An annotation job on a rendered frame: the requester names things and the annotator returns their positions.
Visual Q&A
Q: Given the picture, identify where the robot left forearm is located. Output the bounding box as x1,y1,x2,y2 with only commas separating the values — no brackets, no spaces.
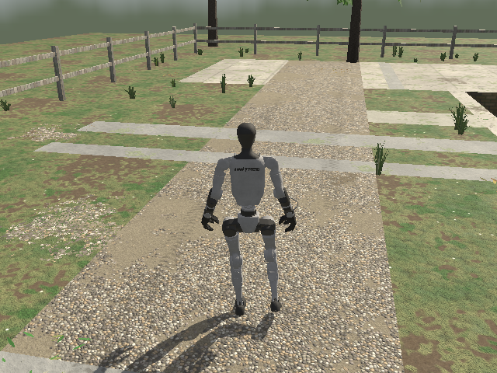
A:
203,187,218,218

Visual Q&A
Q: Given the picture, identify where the left robot upper arm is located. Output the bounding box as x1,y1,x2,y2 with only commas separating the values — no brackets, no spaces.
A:
210,157,231,200

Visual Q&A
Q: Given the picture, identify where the robot right forearm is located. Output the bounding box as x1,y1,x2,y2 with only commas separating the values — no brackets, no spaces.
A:
278,187,294,218

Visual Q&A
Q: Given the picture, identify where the humanoid robot torso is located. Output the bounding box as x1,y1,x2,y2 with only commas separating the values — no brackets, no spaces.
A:
229,153,265,233

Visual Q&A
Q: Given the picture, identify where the right robot hand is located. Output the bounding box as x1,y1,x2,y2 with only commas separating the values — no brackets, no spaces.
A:
279,214,297,232

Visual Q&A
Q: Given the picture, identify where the left robot hand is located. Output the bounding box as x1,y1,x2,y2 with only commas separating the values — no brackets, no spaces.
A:
201,215,219,231

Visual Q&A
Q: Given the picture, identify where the robot left foot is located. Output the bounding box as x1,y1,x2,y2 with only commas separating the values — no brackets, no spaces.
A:
235,296,246,316

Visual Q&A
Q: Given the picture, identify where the right robot upper arm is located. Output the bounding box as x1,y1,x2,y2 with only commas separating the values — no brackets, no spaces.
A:
263,156,285,199

